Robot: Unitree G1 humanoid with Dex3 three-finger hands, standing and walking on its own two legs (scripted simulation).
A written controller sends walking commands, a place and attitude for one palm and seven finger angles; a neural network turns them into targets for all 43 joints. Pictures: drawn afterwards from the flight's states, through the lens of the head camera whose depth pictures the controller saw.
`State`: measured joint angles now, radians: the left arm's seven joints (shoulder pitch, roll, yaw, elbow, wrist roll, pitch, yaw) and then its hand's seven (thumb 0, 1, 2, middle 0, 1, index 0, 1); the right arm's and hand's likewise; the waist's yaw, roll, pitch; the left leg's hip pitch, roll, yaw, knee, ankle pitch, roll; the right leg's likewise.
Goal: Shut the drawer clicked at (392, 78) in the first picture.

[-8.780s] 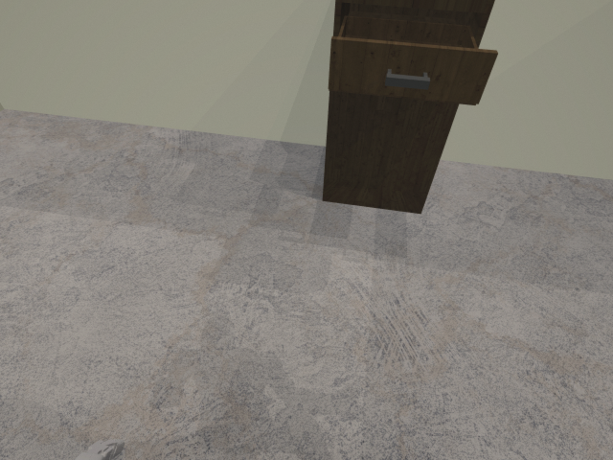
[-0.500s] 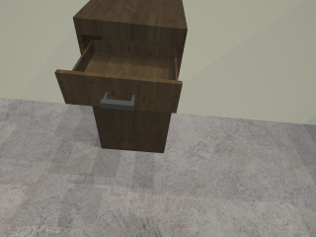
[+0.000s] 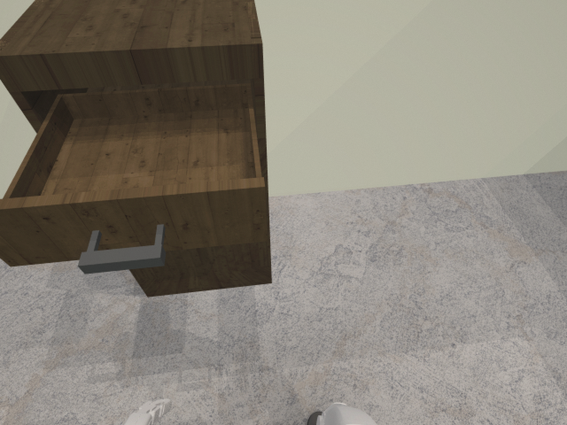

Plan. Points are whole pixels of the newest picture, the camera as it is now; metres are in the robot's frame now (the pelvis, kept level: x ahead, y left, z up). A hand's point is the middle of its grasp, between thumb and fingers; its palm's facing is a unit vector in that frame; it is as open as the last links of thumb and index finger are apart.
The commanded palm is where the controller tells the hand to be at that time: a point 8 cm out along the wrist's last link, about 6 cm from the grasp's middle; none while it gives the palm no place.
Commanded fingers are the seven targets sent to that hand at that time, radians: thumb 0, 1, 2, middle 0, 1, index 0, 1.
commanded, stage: take the last steps up to it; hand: left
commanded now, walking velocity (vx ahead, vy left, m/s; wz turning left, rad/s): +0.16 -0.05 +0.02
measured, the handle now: (126, 246) +0.36 +0.24 +0.04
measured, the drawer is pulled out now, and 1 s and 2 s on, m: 0.30 0.30 0.30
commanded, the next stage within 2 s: come to a stop and stand still in 0.02 s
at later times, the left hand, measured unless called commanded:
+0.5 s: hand out of the picture +0.08 +0.18 -0.17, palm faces +0.12 -0.97 -0.19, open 7.3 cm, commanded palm none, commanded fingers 0.00 0.90 0.90 -0.20 -0.30 -0.20 -0.30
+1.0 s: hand out of the picture +0.00 +0.12 -0.15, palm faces +0.06 -0.98 -0.19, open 7.4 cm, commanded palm none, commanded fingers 0.00 0.90 0.90 -0.20 -0.30 -0.20 -0.30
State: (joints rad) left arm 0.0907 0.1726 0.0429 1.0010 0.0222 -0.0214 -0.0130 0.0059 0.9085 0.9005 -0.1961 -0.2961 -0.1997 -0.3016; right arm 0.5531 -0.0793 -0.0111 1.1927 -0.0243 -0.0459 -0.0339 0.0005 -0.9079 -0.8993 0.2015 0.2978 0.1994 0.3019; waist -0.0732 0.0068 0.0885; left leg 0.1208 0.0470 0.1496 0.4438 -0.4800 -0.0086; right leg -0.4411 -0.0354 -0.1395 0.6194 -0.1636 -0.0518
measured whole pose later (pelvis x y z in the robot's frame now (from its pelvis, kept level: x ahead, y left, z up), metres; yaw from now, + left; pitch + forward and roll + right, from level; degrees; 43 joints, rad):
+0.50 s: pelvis +0.06 +0.00 +0.01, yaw +1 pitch -3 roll +0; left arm 0.24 0.17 0.05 1.05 0.02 0.03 0.04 0.00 0.91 0.90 -0.20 -0.30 -0.20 -0.30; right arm 0.15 -0.15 -0.04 1.00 -0.02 0.02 -0.02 0.00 -0.92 -0.90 0.20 0.30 0.19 0.30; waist 0.05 -0.03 0.08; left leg -0.28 0.01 0.07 0.58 -0.23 0.02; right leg -0.31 -0.04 -0.12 0.64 -0.32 -0.02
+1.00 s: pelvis +0.02 -0.04 +0.02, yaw +0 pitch -3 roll +0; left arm 0.35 0.11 0.01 1.13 0.02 0.00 0.03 0.00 0.90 0.90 -0.20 -0.30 -0.20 -0.30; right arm 0.31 -0.21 -0.04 1.13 -0.02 0.02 -0.02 -0.01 -0.93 -0.90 0.20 0.30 0.20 0.30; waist 0.00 0.05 0.01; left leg -0.27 0.07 0.02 0.45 -0.16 -0.02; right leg -0.06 0.01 -0.06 0.44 -0.32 -0.03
